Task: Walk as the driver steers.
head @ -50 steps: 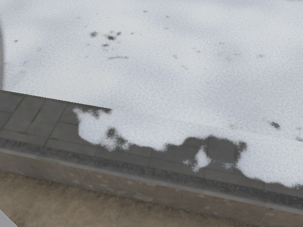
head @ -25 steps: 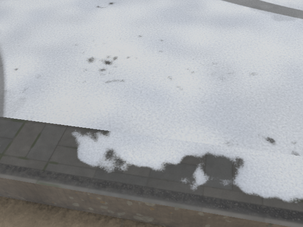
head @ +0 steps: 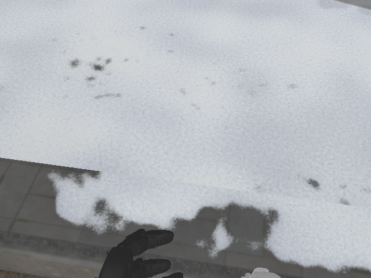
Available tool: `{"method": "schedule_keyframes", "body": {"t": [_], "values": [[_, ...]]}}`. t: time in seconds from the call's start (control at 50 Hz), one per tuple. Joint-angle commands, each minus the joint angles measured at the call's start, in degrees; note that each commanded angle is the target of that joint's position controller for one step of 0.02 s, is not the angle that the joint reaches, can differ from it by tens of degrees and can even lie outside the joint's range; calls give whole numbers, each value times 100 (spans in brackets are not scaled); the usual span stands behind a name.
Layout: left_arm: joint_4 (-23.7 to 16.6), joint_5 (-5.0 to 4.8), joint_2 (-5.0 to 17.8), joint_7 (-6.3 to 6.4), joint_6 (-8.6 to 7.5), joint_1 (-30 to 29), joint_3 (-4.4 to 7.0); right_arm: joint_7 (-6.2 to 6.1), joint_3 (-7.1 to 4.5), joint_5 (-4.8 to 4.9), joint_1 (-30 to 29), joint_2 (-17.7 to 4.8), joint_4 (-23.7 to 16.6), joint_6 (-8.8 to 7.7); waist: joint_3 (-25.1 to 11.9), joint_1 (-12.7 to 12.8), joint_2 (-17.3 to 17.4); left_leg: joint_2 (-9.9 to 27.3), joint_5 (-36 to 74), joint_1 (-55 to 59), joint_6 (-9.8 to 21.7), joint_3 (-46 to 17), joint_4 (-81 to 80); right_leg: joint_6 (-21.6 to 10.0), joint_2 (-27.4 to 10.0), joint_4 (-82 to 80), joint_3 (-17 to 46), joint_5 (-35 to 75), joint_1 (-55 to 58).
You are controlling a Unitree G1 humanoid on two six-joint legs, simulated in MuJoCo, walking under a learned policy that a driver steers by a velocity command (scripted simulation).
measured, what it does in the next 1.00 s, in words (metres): climbs: right foot 0.17 m higher, then left foot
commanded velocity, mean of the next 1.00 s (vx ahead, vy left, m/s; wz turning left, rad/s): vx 0.04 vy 0.00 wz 0.00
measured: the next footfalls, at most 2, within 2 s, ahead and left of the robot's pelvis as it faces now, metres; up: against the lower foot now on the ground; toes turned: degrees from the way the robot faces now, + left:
right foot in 0.02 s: +0.18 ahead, -0.12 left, +0.17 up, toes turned -2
left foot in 0.54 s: +0.19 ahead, +0.08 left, +0.17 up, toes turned +4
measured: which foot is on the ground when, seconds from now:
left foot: down 0.00-0.04, up 0.06-0.52, down 0.54-1.00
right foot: up 0.00-0.00, down 0.02-1.00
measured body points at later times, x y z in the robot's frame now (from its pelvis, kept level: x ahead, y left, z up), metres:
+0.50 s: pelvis +0.10 -0.03 +0.13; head +0.08 -0.04 +0.58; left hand +0.13 +0.19 -0.02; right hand +0.17 -0.25 -0.01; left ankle +0.15 +0.09 -0.56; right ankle +0.14 -0.12 -0.59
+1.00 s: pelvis +0.17 -0.02 +0.15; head +0.18 -0.02 +0.60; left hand +0.16 +0.20 +0.00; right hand +0.17 -0.23 -0.01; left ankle +0.15 +0.08 -0.59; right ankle +0.14 -0.12 -0.59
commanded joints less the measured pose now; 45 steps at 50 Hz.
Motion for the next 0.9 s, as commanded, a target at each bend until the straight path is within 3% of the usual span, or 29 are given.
{"method": "schedule_keyframes", "body": {"t": [0.02,0.04,0.06,0.08,0.1,0.12,0.14,0.16,0.2,0.24,0.26,0.3,0.34,0.36,0.4,0.42,0.44,0.46,0.5,0.52,0.54,0.56,0.58,0.6,0.62,0.64,0.68,0.76,0.9], "values": [[239,142,1470,62,-53,1863,632,42,-382,62,189,-1802,-136,-142,-1469,1127,1610,729,9488,126,571,-342,1939,-416,511,-2696,293,313,3798],[578,357,2184,-1,25,2558,887,73,-373,-140,410,-1535,-286,-140,-1958,995,-406,231,6573,-1060,236,-380,3394,-999,-548,-3164,2134,3773,5239],[898,532,2204,75,270,3065,935,194,-235,-192,624,-796,-117,-143,-2748,935,-2401,-1022,-125,-2202,-5,-748,5626,-1957,-1660,-5821,4667,3454,5943],[751,644,1896,132,322,2368,942,375,-312,3,384,-658,-41,-207,-2413,752,-1364,-1278,-799,-2597,-182,-1850,8056,-1847,-1719,-6263,5465,1853,4957],[694,396,1575,116,323,1309,906,413,-243,60,-476,-287,-476,-114,-1318,473,-790,-1112,-753,-3370,-110,-1763,8922,-1400,-1525,-6070,4532,343,3813],[860,117,1073,80,297,760,804,366,-143,-38,-993,-25,-764,43,-280,228,-370,-843,-586,-3918,-3,-1501,9063,-941,-1251,-5785,3497,-643,2936],[1091,49,805,96,248,597,746,278,-158,-119,-959,-169,-915,113,161,-56,-144,-625,-353,-4089,103,-1258,9098,-649,-1067,-5498,2649,-879,2388],[1332,121,609,98,196,722,716,212,-205,-88,-793,-392,-938,119,221,-181,-90,-608,-128,-4051,222,-1188,9141,-504,-847,-5358,2153,-915,2234],[1673,238,434,91,99,1203,651,177,-142,-73,-558,-340,-970,55,178,-184,-255,-809,528,-4508,499,-1329,9882,-565,-878,-5612,2059,-513,2601],[1845,272,516,47,49,1455,662,203,-83,-55,-407,-245,-970,-20,35,-261,-354,-871,922,-4995,519,-1364,9948,-651,-840,-5825,1744,-103,2992],[1846,290,543,46,49,1422,662,186,-74,-58,-362,-270,-948,-5,-33,-311,-402,-858,1051,-5077,453,-1334,9795,-638,-798,-5846,1525,-125,3009],[1834,300,564,94,96,1415,645,99,-36,-188,-579,-330,-1069,70,-140,-314,-494,-714,1350,-5172,219,-1185,9034,-555,-663,-5847,1119,-130,3055],[1830,336,657,185,108,1484,635,15,-24,-222,-686,-374,-1095,155,-199,-262,-667,-575,1513,-5200,-25,-1013,8690,-695,-706,-5950,1196,-267,3057],[1797,269,877,232,150,1406,671,-37,8,-262,-661,-364,-1080,208,-311,-262,-766,-491,1270,-4836,-188,-721,8162,-793,-683,-6185,1120,-171,3118],[1635,204,914,437,314,1176,705,-154,131,-244,-1039,-101,-1276,313,-309,-215,-988,-117,-198,-4107,-546,-386,5631,-677,-541,-6542,983,-300,3273],[1627,164,1052,514,389,1417,783,-159,121,-191,-1285,-114,-1270,372,-312,88,-930,-158,-1063,-3756,-676,-6,4748,-696,-561,-6692,1131,-597,3464],[1625,217,1150,465,365,1600,860,-144,18,-106,-1178,-253,-988,460,-496,301,-926,-285,-1499,-2903,-703,276,4416,-802,-829,-6848,1308,-679,3353],[1688,189,1177,427,349,1677,887,-118,-41,-68,-854,-359,-780,500,-314,322,-929,-281,-1116,-2492,-597,267,4046,-944,-1034,-6743,1519,-892,3187],[1868,15,1351,367,395,1998,972,-82,-68,-42,-572,-361,-482,422,180,276,-688,-430,-907,-2117,-166,403,2986,-992,-1074,-6719,1774,-1884,3068],[1932,12,1186,345,430,1991,925,-67,-63,-48,-574,-338,-393,373,528,226,-464,-393,-955,-2065,45,284,2147,-847,-921,-6501,1759,-1970,3080],[1991,9,1087,325,429,1964,908,-32,-72,-109,-362,-435,-297,302,575,151,-164,-165,-707,-1741,203,-241,1642,-670,-671,-5827,1555,-1571,2971],[2065,-42,857,265,374,2114,874,-19,-130,-207,-266,-750,-250,225,513,258,540,195,-1002,-1361,528,-1074,1526,-410,-193,-5210,884,-661,2442],[2130,-76,715,223,341,2136,819,2,-122,-258,-315,-660,-239,180,392,272,1122,653,-2074,-1861,1039,-2006,851,-144,133,-4640,289,-275,2763],[2202,-65,742,195,340,2090,821,15,-35,-315,-463,-371,-289,131,419,278,1004,877,-2167,-2220,1251,-2374,487,4,44,-4459,465,38,3224],[2304,-31,701,176,360,2152,791,-9,-46,-315,-738,-395,-304,112,457,395,868,788,-1992,-2450,1204,-2123,496,60,40,-4738,495,139,3645],[2393,35,741,181,389,2206,775,-45,-93,-228,-998,-534,-356,111,484,475,688,556,-1749,-2574,1025,-1707,622,86,73,-5228,469,148,4002],[2521,120,1006,184,405,2082,818,-42,-113,-139,-902,-597,-311,57,475,300,152,180,-735,-2376,710,-1069,946,112,102,-5725,456,441,4292],[2675,91,990,129,411,2146,764,-7,-101,-151,-370,-522,-51,42,-93,132,-55,-111,1660,-1449,452,-499,1499,-44,71,-6062,528,1869,4738],[2779,91,1001,134,431,2183,727,35,-117,-176,-411,-503,35,133,-257,122,-99,-116,2221,-1028,416,-416,1436,-67,38,-6220,499,2690,5168]]}}
Velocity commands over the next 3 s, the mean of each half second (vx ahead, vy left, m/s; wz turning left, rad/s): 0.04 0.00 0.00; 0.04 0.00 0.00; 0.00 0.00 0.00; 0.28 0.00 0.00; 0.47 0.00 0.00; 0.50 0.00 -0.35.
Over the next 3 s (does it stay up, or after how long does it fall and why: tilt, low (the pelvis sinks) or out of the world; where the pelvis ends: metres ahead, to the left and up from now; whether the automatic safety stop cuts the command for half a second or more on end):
stays up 0.76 0.00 0.32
